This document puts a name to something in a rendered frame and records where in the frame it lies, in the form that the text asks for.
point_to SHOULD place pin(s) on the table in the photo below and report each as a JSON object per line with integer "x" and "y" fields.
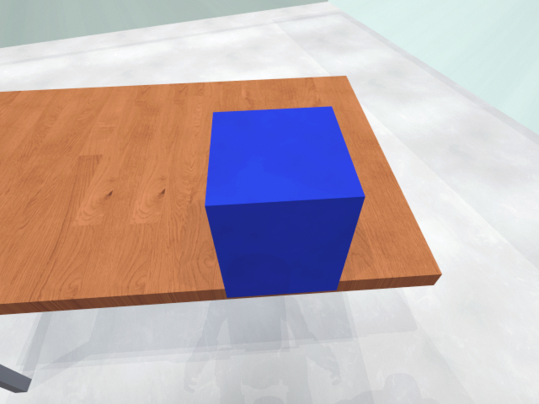
{"x": 102, "y": 196}

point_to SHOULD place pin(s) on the carton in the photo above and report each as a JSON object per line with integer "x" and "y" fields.
{"x": 282, "y": 199}

